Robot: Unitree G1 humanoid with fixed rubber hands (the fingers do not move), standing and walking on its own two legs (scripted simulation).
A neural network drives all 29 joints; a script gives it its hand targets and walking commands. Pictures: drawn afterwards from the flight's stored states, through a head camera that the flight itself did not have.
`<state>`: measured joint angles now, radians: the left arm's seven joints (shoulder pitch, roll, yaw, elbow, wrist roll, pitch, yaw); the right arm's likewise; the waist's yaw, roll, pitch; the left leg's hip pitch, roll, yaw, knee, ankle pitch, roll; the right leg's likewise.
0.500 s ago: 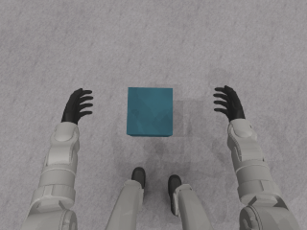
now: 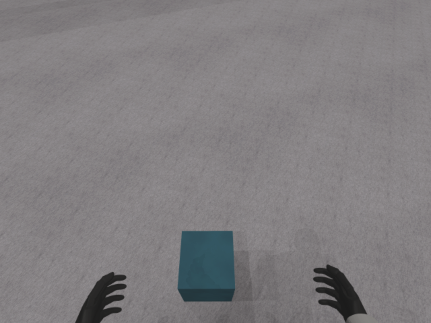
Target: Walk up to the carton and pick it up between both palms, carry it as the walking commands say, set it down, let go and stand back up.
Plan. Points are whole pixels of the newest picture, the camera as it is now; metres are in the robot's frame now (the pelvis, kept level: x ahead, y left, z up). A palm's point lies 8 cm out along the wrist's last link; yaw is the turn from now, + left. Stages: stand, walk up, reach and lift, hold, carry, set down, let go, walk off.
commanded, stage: let go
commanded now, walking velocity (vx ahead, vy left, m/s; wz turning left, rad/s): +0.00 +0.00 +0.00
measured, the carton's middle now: (207, 267) +0.41 +0.04 -0.65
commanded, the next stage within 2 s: stand in 0.46 s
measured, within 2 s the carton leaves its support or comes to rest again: neither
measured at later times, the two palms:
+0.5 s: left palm out of the picture +0.16 +0.24 -0.07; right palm out of the picture +0.15 -0.24 -0.07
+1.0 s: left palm out of the picture +0.14 +0.30 -0.09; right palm out of the picture +0.14 -0.28 -0.08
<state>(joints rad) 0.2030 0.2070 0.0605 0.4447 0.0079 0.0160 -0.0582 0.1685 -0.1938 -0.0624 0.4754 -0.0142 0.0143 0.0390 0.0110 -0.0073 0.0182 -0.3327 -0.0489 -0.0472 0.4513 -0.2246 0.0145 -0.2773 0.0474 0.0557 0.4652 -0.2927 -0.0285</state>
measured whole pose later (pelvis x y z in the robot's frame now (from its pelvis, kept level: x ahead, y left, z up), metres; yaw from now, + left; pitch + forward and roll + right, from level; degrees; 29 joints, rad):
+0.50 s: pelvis +0.00 +0.00 +0.00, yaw +0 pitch -4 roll +1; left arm 0.22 0.24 0.03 0.44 0.02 0.15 -0.03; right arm 0.22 -0.22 -0.03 0.49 -0.02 0.11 0.03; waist 0.00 -0.01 0.07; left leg -0.15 -0.05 -0.05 0.48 -0.26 0.01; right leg -0.09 0.05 0.05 0.48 -0.33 -0.03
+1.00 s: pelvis +0.01 +0.01 +0.00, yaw -1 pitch -1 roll +0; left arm 0.19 0.35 0.02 0.77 0.03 0.01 0.03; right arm 0.14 -0.33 -0.03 0.83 -0.03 -0.01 -0.03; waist 0.00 -0.03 0.00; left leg -0.18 -0.05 -0.03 0.46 -0.27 0.04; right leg -0.11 0.04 0.08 0.43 -0.31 -0.01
